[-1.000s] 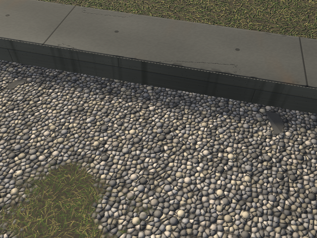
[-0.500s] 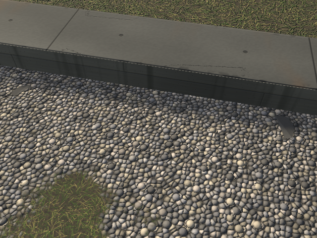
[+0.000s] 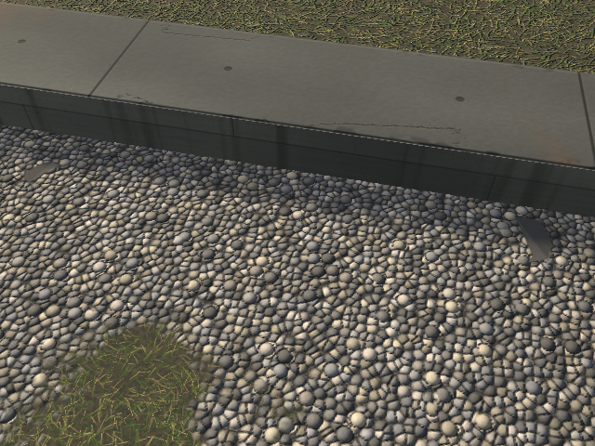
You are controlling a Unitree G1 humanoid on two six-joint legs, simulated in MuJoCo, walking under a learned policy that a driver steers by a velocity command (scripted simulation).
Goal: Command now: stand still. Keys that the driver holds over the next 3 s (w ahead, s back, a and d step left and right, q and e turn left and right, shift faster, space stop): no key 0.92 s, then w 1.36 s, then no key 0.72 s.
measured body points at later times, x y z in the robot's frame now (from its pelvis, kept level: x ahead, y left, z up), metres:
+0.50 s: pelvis +0.00 +0.00 +0.00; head +0.01 +0.00 +0.45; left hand +0.00 +0.24 -0.16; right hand +0.01 -0.24 -0.16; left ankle -0.01 +0.11 -0.74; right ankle +0.00 -0.13 -0.74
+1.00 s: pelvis +0.01 +0.00 +0.00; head +0.01 +0.00 +0.45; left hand -0.01 +0.24 -0.16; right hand +0.00 -0.24 -0.16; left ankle -0.01 +0.11 -0.74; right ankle +0.00 -0.13 -0.74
